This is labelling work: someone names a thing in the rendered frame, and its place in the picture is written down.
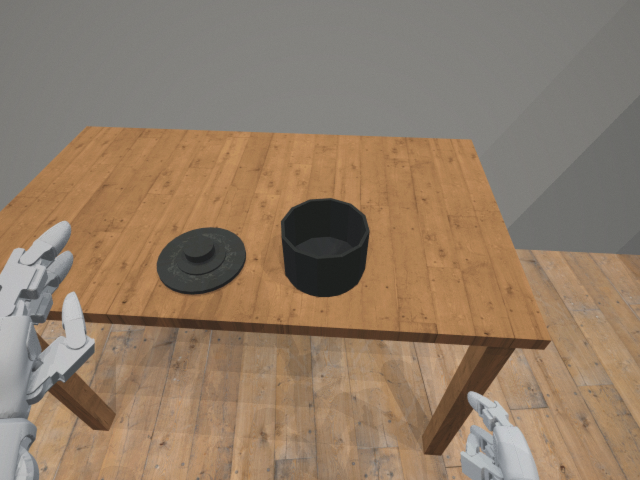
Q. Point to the left robot hand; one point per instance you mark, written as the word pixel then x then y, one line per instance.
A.
pixel 27 283

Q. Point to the table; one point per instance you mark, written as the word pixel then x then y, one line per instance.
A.
pixel 440 267

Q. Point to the knob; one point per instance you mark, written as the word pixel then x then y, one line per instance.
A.
pixel 199 249

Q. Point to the lid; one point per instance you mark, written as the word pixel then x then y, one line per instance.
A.
pixel 183 276

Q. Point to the right robot hand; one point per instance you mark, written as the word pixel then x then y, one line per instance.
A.
pixel 507 454

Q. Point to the left robot forearm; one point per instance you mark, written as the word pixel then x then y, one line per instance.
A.
pixel 16 438

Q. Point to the pot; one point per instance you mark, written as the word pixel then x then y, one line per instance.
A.
pixel 325 244

